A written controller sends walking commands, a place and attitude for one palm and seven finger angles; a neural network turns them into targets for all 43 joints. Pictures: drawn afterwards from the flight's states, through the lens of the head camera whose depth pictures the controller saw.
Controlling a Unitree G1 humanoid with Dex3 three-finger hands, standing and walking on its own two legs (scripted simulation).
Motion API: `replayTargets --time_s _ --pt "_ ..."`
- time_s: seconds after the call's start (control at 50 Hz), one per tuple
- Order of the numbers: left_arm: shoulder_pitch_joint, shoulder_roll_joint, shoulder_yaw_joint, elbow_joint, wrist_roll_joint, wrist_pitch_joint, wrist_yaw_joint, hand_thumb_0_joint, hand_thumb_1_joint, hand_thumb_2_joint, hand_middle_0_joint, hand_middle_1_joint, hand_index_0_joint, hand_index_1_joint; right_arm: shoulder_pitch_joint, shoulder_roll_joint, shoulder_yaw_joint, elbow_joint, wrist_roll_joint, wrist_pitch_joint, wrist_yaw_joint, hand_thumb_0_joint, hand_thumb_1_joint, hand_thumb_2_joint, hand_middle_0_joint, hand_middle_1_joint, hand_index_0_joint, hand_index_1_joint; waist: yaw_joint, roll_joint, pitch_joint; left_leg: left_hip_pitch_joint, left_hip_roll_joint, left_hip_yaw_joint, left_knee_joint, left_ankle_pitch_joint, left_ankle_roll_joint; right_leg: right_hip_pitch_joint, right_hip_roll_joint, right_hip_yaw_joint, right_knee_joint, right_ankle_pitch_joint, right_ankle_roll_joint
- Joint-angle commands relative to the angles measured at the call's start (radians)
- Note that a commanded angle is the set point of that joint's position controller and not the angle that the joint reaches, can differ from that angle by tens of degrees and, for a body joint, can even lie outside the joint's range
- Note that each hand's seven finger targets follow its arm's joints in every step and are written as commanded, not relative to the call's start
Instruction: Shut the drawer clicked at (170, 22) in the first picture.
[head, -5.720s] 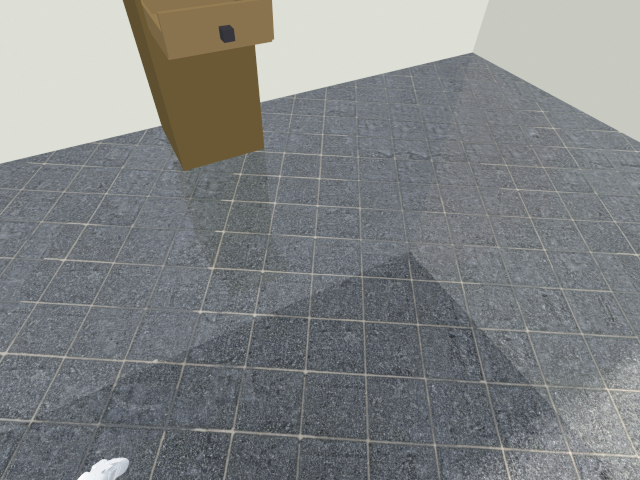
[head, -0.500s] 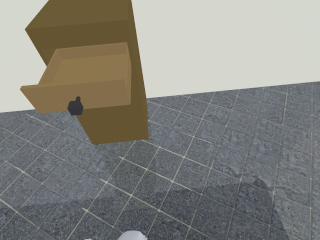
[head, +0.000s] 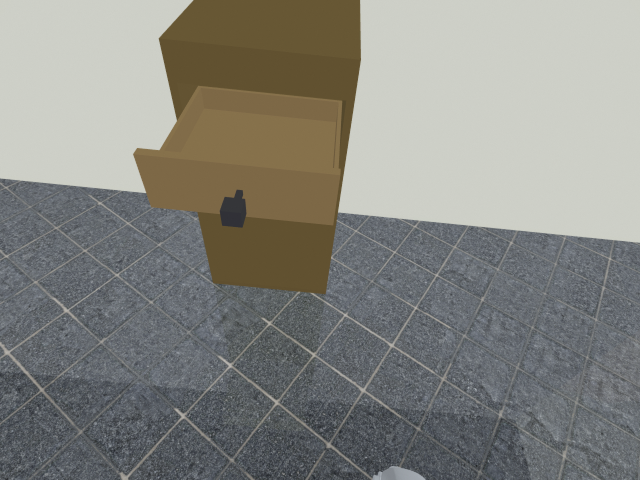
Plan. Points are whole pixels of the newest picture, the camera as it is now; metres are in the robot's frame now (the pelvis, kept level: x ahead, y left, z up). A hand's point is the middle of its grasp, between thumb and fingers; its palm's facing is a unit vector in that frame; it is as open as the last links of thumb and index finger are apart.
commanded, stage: take the last steps up to it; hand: left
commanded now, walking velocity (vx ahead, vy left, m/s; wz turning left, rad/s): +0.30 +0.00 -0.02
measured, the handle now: (235, 205) +0.59 +0.21 -0.05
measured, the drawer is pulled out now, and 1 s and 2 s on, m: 0.28 0.28 0.28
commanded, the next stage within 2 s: come to a stop and stand still in 0.54 s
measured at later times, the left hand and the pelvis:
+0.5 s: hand (247, 402) +0.27 +0.13 -0.17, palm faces +0.04 -0.98 -0.22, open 7.3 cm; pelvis +0.18 -0.05 -0.01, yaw +0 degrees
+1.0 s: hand (232, 413) +0.25 +0.15 -0.19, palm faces +0.02 -0.98 -0.21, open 7.4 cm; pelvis +0.24 -0.03 -0.01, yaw -4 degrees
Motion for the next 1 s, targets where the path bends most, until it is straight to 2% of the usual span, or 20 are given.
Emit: replayTargets --time_s 0.0,0.18,0.24,0.28,0.3,0.32,0.34,0.36,0.4,0.44,0.5,0.64,0.68,0.72,0.74,0.76,0.78,0.82,0.88,0.98 --pt "-0.089 0.031 0.002 -0.077 -0.007 -0.027 0.002 0.0 0.9 0.9 -0.2 -0.3 -0.2 -0.3 0.141 -0.123 -0.031 0.016 0.005 -0.031 -0.018 0.0 -0.9 -0.9 0.2 0.3 0.2 0.3 -0.037 0.125 0.096 0.072 0.267 -0.165 -0.105 0.567 0.071 -0.185 -0.001 -0.008 0.008 0.026 0.009" --pt "-0.302 -0.015 -0.01 -0.151 -0.017 -0.042 -0.005 0.0 0.9 0.9 -0.2 -0.3 -0.2 -0.3 0.278 -0.095 -0.022 0.103 -0.01 -0.04 -0.033 0.0 -0.9 -0.9 0.2 0.3 0.2 0.3 -0.088 0.139 0.161 0.144 0.298 -0.165 -0.065 0.697 0.082 -0.192 0.023 -0.034 -0.245 0.01 -0.042" --pt "-0.222 -0.015 -0.007 -0.138 -0.019 -0.052 0.0 0.0 0.9 0.9 -0.2 -0.3 -0.2 -0.3 0.247 -0.123 -0.027 0.109 -0.007 -0.038 -0.033 0.0 -0.9 -0.9 0.2 0.3 0.2 0.3 -0.036 0.142 0.109 0.075 0.287 -0.106 0.046 0.972 0.063 0.054 0.086 -0.079 -0.379 -0.025 -0.086" --pt "-0.003 0.018 0.008 -0.077 -0.015 -0.066 0.009 0.0 0.9 0.9 -0.2 -0.3 -0.2 -0.3 0.213 -0.144 -0.034 0.105 0.002 -0.037 -0.031 0.0 -0.9 -0.9 0.2 0.3 0.2 0.3 0.06 0.1 -0.001 0.002 0.252 -0.071 0.267 1.011 0.022 0.335 0.122 -0.085 -0.497 0.073 -0.105" --pt "0.138 0.067 0.025 -0.035 -0.009 -0.078 0.014 0.0 0.9 0.9 -0.2 -0.3 -0.2 -0.3 0.199 -0.135 -0.037 0.092 0.011 -0.04 -0.023 0.0 -0.9 -0.9 0.2 0.3 0.2 0.3 0.118 0.053 -0.076 -0.165 0.209 -0.052 0.469 0.82 -0.006 0.579 0.053 -0.002 -0.535 0.169 -0.139" --pt "0.25 0.152 0.048 -0.009 -0.005 -0.089 0.025 0.0 0.9 0.9 -0.2 -0.3 -0.2 -0.3 0.237 -0.086 -0.036 0.07 0.023 -0.044 -0.013 0.0 -0.9 -0.9 0.2 0.3 0.2 0.3 0.133 -0.137 -0.191 -0.415 0.049 0.006 0.793 0.182 -0.052 0.799 -0.229 0.391 -0.609 0.336 -0.265" --pt "0.256 0.192 0.05 0.004 -0.027 -0.086 0.025 0.0 0.9 0.9 -0.2 -0.3 -0.2 -0.3 0.227 -0.075 -0.037 0.057 0.022 -0.04 -0.014 0.0 -0.9 -0.9 0.2 0.3 0.2 0.3 0.096 -0.116 -0.217 -0.493 0.006 -0.046 1.048 -0.278 -0.052 0.751 -0.381 0.609 -0.728 0.419 -0.354" --pt "0.159 0.159 0.048 -0.026 -0.033 -0.078 0.031 0.0 0.9 0.9 -0.2 -0.3 -0.2 -0.3 0.184 -0.077 -0.046 0.045 0.019 -0.028 -0.013 0.0 -0.9 -0.9 0.2 0.3 0.2 0.3 0.068 -0.009 -0.111 -0.508 0.065 -0.111 1.089 -0.224 -0.037 0.619 -0.361 0.555 -0.788 0.267 -0.351" --pt "0.009 0.07 0.023 -0.056 -0.027 -0.082 0.037 0.0 0.9 0.9 -0.2 -0.3 -0.2 -0.3 0.1 -0.028 -0.041 0.027 0.002 -0.009 0.0 0.0 -0.9 -0.9 0.2 0.3 0.2 0.3 0.006 0.049 0.072 -0.522 0.142 -0.114 1.031 -0.106 -0.045 0.305 -0.28 0.393 -0.839 0.125 -0.278" --pt "-0.049 0.011 0.002 -0.066 -0.02 -0.091 0.038 0.0 0.9 0.9 -0.2 -0.3 -0.2 -0.3 0.138 0.006 -0.037 0.035 -0.008 0.018 0.005 0.0 -0.9 -0.9 0.2 0.3 0.2 0.3 -0.051 0.025 0.088 -0.446 0.159 -0.093 0.935 -0.049 -0.064 0.16 -0.206 0.221 -0.883 0.13 -0.218" --pt "-0.02 -0.002 0.002 -0.047 -0.013 -0.1 0.035 0.0 0.9 0.9 -0.2 -0.3 -0.2 -0.3 0.157 0.019 -0.038 0.038 -0.013 0.031 0.01 0.0 -0.9 -0.9 0.2 0.3 0.2 0.3 -0.077 -0.044 0.04 -0.422 0.16 -0.037 0.777 0.004 -0.098 0.168 -0.136 0.092 -0.864 0.296 -0.189" --pt "0.064 0.029 0.001 -0.006 -0.013 -0.095 0.03 0.0 0.9 0.9 -0.2 -0.3 -0.2 -0.3 -0.076 -0.007 -0.032 -0.028 -0.005 0.013 0.021 0.0 -0.9 -0.9 0.2 0.3 0.2 0.3 -0.011 -0.082 0.009 -0.433 0.126 0.008 0.426 0.05 -0.121 0.365 -0.119 0.103 -0.805 0.504 -0.195" --pt "0.065 0.021 -0.006 0.002 -0.011 -0.081 0.039 0.0 0.9 0.9 -0.2 -0.3 -0.2 -0.3 -0.102 -0.008 -0.019 -0.023 0.001 0.009 0.009 0.0 -0.9 -0.9 0.2 0.3 0.2 0.3 -0.003 -0.097 -0.008 -0.34 0.102 0.003 0.31 0.059 -0.123 0.391 -0.1 0.087 -0.731 0.666 -0.175" --pt "0.06 0.022 -0.015 0.013 -0.02 -0.066 0.048 0.0 0.9 0.9 -0.2 -0.3 -0.2 -0.3 -0.07 -0.029 -0.018 -0.001 0.004 0.007 -0.001 0.0 -0.9 -0.9 0.2 0.3 0.2 0.3 -0.029 -0.078 -0.046 -0.185 0.096 -0.002 0.127 0.274 -0.121 0.381 -0.056 0.055 -0.637 0.646 -0.121" --pt "0.083 0.008 -0.021 0.013 -0.024 -0.059 0.051 0.0 0.9 0.9 -0.2 -0.3 -0.2 -0.3 -0.045 -0.07 -0.025 0.007 0.003 0.001 -0.007 0.0 -0.9 -0.9 0.2 0.3 0.2 0.3 -0.029 -0.007 -0.083 -0.082 0.151 -0.027 0.125 0.552 -0.103 0.343 -0.023 0.044 -0.589 0.54 -0.083" --pt "0.107 -0.011 -0.024 0.006 -0.026 -0.05 0.057 0.0 0.9 0.9 -0.2 -0.3 -0.2 -0.3 -0.018 -0.12 -0.037 0.005 0.007 -0.003 -0.012 0.0 -0.9 -0.9 0.2 0.3 0.2 0.3 -0.03 0.078 -0.121 0.029 0.272 -0.106 0.174 0.912 -0.055 0.264 0.003 0.027 -0.548 0.338 -0.05" --pt "0.13 -0.019 -0.025 0.0 -0.028 -0.04 0.065 0.0 0.9 0.9 -0.2 -0.3 -0.2 -0.3 -0.011 -0.156 -0.046 0.001 0.01 0.009 -0.02 0.0 -0.9 -0.9 0.2 0.3 0.2 0.3 -0.033 0.158 -0.115 0.059 0.355 -0.151 0.178 1.09 0.007 0.225 0.035 0.015 -0.521 0.096 -0.029" --pt "0.133 -0.002 -0.018 -0.005 -0.023 -0.018 0.066 0.0 0.9 0.9 -0.2 -0.3 -0.2 -0.3 -0.031 -0.17 -0.051 0.004 0.007 0.027 -0.031 0.0 -0.9 -0.9 0.2 0.3 0.2 0.3 -0.034 0.289 -0.072 0.007 0.424 -0.191 0.097 1.188 0.084 0.185 0.067 0.008 -0.292 -0.295 -0.013" --pt "0.097 0.025 0.008 -0.028 -0.016 0.014 0.061 0.0 0.9 0.9 -0.2 -0.3 -0.2 -0.3 -0.098 -0.168 -0.058 -0.029 -0.001 0.047 -0.048 0.0 -0.9 -0.9 0.2 0.3 0.2 0.3 -0.027 0.248 -0.016 -0.155 0.429 -0.173 0.06 0.989 0.122 0.159 0.063 0.085 -0.048 -0.328 -0.017" --pt "0.08 -0.006 0.023 -0.073 -0.017 0.027 0.044 0.0 0.9 0.9 -0.2 -0.3 -0.2 -0.3 -0.183 -0.178 -0.084 -0.085 -0.009 0.054 -0.037 0.0 -0.9 -0.9 0.2 0.3 0.2 0.3 -0.01 0.178 -0.122 -0.155 0.383 -0.129 0.064 0.632 0.101 0.136 0.065 0.072 -0.045 -0.246 -0.003"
